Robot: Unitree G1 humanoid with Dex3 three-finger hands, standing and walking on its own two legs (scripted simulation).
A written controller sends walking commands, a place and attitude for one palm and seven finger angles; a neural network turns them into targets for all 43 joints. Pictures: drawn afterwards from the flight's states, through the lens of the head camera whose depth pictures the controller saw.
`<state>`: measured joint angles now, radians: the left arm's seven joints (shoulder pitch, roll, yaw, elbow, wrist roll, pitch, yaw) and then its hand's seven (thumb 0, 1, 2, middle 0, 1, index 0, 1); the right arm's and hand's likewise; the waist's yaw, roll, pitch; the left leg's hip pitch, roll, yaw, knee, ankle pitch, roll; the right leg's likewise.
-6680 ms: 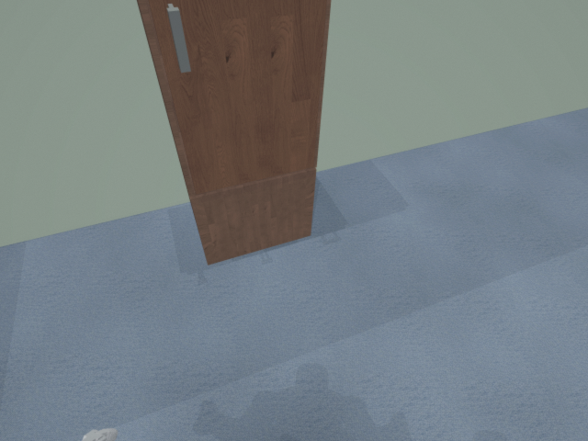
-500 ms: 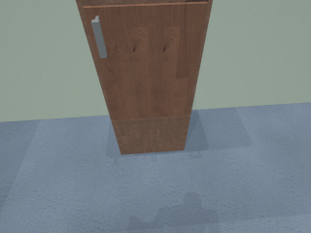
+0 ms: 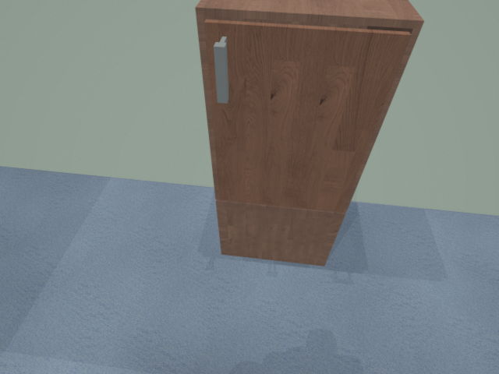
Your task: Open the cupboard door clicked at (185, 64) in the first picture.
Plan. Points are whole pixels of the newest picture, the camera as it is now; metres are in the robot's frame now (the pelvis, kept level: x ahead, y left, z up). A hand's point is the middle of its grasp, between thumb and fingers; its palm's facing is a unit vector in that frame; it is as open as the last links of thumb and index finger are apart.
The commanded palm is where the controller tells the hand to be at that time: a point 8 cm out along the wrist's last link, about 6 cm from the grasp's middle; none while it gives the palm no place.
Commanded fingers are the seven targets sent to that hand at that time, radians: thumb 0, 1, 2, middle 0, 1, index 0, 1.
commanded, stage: take the last steps up to it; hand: left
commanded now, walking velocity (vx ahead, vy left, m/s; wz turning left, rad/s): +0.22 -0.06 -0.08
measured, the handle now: (223, 70) +0.70 +0.15 +0.15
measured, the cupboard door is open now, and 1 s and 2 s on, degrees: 0 0 0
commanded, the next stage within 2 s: come to a stop and stand still in 0.32 s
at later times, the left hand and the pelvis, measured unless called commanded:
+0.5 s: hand (187, 324) +0.24 +0.16 -0.17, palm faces -0.06 -0.97 -0.25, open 7.4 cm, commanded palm none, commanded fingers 0.00 0.90 0.90 -0.20 -0.30 -0.20 -0.30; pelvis +0.14 -0.03 -0.02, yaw -4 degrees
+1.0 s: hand (155, 357) +0.18 +0.21 -0.17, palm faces +0.03 -0.95 -0.30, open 7.4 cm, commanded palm none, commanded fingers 0.00 0.90 0.90 -0.20 -0.30 -0.20 -0.30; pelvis +0.11 +0.00 -0.02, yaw -2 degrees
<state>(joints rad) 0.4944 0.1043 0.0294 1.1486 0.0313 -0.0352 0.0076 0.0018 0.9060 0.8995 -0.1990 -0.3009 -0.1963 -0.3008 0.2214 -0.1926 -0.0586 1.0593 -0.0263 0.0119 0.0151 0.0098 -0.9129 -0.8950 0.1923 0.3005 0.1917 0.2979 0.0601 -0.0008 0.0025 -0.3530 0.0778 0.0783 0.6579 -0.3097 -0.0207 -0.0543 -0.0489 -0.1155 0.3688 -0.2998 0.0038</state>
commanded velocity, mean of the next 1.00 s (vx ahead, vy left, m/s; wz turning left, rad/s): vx -0.01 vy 0.03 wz -0.02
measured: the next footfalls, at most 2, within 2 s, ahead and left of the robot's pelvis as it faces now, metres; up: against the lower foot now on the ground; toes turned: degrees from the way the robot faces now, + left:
left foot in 0.04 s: +0.08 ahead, +0.14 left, +0.00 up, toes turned +6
right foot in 0.48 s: +0.24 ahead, -0.14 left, +0.00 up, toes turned -11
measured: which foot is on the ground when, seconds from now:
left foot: up 0.00-0.02, down 0.04-0.48, up 0.50-0.98, down 1.00-1.00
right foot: down 0.00-0.06, up 0.08-0.46, down 0.48-1.00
